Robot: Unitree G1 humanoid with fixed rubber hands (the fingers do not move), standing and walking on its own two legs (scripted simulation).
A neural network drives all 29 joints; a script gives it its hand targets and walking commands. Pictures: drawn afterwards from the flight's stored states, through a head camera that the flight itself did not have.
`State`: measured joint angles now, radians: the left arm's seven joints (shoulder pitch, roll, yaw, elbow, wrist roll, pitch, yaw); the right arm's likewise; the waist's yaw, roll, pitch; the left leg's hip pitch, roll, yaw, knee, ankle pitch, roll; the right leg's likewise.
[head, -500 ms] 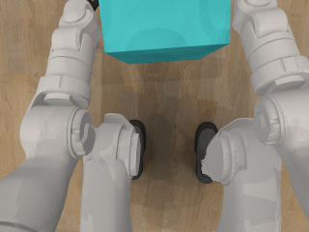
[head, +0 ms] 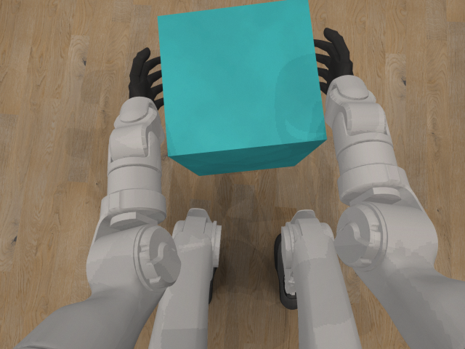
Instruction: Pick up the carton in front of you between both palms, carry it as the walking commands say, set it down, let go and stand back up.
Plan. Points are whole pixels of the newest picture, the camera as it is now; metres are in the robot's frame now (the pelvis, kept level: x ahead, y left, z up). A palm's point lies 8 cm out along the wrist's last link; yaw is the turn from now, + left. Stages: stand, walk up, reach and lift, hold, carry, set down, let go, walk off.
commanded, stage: reach and lift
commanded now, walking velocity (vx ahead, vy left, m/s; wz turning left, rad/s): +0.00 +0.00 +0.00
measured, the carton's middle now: (240, 107) +0.50 +0.02 -0.13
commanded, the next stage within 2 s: none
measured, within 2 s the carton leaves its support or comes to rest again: neither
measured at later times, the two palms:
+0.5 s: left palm (100, 72) +0.45 +0.16 +0.10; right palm (401, 55) +0.47 -0.14 +0.09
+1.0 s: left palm out of the picture +0.41 +0.15 +0.25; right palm out of the picture +0.42 -0.15 +0.25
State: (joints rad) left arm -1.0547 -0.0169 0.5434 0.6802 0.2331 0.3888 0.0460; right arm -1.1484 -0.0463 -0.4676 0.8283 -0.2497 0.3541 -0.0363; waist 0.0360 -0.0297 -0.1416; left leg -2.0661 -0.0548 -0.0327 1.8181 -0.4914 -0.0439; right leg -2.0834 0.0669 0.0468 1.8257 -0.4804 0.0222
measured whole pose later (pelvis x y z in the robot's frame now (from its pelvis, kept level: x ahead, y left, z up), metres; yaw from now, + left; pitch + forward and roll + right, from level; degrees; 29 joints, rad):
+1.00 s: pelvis +0.09 +0.00 +0.26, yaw -1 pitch +14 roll +0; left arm -0.37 -0.14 0.33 0.50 0.21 0.41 0.03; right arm -0.38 0.13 -0.32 0.53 -0.21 0.39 -0.03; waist 0.01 0.00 -0.15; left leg -0.71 -0.03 -0.06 0.84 -0.36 -0.01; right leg -0.72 0.04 0.06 0.84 -0.35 0.00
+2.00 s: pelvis +0.11 +0.00 +0.31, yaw -1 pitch -5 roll +0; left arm -0.28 -0.16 0.25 0.30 0.28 0.66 -0.02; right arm -0.28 0.16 -0.26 0.31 -0.28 0.64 0.01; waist 0.00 0.00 0.03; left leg -0.10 -0.02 -0.06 0.40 -0.21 0.00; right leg -0.11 0.02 0.07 0.40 -0.21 0.00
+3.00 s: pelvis +0.14 +0.02 +0.30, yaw -1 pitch +2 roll +0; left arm -0.23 -0.11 0.16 0.02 0.17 0.94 0.04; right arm -0.26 0.13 -0.16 0.07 -0.17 0.92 -0.04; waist 0.00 -0.01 -0.18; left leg -0.26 0.00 0.01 0.53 -0.29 0.02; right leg -0.31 -0.02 0.01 0.63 -0.42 0.01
